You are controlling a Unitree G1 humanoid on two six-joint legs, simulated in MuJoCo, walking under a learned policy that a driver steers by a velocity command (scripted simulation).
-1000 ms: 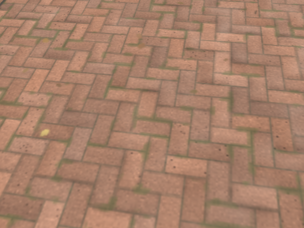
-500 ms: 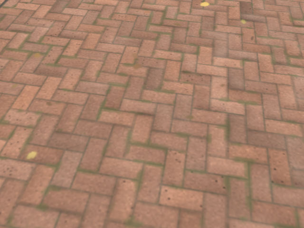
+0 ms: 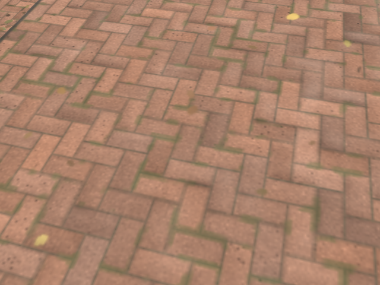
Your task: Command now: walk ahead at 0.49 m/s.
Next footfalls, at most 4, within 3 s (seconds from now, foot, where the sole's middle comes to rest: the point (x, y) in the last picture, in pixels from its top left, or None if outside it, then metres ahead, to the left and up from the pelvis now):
0.16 left None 0.27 0.10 -0.78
0.70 right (241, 266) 0.54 -0.10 -0.78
1.24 left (230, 179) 0.90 -0.08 -0.78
1.76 right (311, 173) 0.94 -0.41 -0.78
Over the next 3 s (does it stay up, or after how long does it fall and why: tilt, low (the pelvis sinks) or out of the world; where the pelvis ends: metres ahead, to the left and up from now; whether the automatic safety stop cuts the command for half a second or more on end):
stays up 0.94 -0.35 0.00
